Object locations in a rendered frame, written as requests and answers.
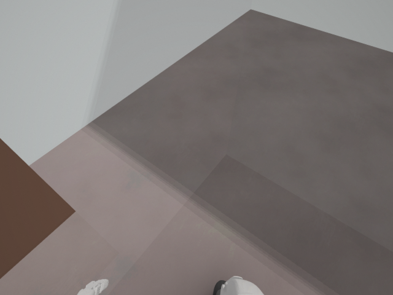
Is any cabinet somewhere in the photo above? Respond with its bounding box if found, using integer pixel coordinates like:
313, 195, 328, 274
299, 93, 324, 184
0, 139, 76, 279

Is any robot right foot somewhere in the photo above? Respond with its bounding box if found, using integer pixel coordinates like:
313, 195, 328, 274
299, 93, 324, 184
213, 280, 226, 295

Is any robot left hand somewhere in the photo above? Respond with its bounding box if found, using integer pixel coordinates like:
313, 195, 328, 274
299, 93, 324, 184
77, 279, 109, 295

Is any right robot thigh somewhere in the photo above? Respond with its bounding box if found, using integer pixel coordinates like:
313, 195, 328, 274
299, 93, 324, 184
220, 279, 264, 295

